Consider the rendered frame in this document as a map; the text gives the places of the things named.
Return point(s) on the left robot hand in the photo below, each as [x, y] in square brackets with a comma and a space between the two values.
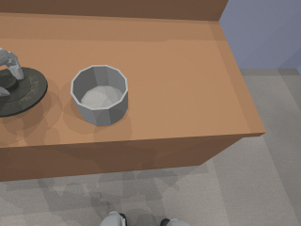
[11, 61]

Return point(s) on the table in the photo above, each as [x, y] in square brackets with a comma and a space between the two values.
[187, 99]

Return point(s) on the robot left shin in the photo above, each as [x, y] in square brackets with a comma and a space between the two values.
[114, 213]

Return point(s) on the left robot thigh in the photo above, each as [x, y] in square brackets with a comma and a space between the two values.
[114, 220]

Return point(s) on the pot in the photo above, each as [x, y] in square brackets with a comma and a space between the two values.
[100, 93]

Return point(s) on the lid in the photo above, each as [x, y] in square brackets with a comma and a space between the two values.
[30, 92]

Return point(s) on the knob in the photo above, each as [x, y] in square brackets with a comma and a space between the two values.
[9, 82]

